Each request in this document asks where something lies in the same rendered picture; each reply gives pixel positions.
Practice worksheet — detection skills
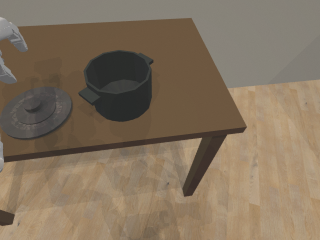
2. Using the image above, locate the table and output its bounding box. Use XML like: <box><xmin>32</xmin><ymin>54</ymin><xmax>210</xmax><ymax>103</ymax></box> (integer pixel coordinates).
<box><xmin>0</xmin><ymin>18</ymin><xmax>247</xmax><ymax>226</ymax></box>

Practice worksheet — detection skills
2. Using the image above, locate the pot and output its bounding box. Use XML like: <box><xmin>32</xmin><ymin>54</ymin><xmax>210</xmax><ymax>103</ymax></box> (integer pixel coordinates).
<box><xmin>78</xmin><ymin>50</ymin><xmax>154</xmax><ymax>122</ymax></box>

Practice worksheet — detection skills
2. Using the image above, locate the knob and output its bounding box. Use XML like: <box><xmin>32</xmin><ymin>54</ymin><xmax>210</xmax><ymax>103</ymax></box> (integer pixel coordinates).
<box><xmin>23</xmin><ymin>97</ymin><xmax>43</xmax><ymax>113</ymax></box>

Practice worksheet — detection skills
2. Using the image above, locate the lid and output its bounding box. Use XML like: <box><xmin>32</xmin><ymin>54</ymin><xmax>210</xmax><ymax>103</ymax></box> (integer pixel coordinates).
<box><xmin>0</xmin><ymin>86</ymin><xmax>72</xmax><ymax>140</ymax></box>

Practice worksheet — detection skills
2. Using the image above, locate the robot left hand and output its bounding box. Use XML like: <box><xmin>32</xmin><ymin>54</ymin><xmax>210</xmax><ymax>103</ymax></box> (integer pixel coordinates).
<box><xmin>0</xmin><ymin>17</ymin><xmax>28</xmax><ymax>84</ymax></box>

